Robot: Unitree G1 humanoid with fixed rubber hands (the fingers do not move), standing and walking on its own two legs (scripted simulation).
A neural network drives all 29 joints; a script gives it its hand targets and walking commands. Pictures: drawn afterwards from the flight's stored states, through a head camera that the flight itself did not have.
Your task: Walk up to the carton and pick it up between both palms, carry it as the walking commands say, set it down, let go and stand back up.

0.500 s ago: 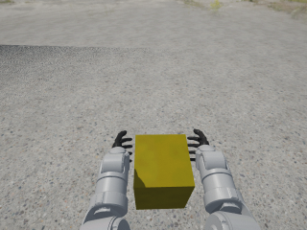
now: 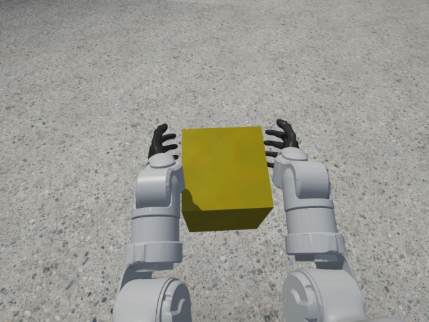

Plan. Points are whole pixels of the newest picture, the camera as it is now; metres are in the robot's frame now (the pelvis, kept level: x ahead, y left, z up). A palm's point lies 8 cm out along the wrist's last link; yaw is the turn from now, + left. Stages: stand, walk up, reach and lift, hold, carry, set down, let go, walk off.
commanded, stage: carry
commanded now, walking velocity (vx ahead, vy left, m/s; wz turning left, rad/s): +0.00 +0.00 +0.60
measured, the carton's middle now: (222, 183) +0.38 -0.01 +0.03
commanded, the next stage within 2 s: none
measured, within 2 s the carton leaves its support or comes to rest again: neither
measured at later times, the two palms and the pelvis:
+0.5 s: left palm (115, 188) +0.31 +0.17 +0.13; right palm (244, 154) +0.38 -0.05 +0.12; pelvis -0.02 -0.03 +0.01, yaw +18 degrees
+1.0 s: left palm (32, 273) +0.19 +0.26 +0.12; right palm (176, 182) +0.32 +0.07 +0.12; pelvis -0.06 -0.05 +0.00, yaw +37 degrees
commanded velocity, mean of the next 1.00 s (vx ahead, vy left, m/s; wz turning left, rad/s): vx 0.00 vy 0.00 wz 0.60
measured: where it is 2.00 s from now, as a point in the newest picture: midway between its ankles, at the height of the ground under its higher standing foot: outside the picture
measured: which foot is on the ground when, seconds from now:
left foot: down 0.00-0.36, up 0.38-0.58, down 0.60-0.84, up 0.86-1.00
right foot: down 0.00-0.00, up 0.02-0.32, down 0.34-1.00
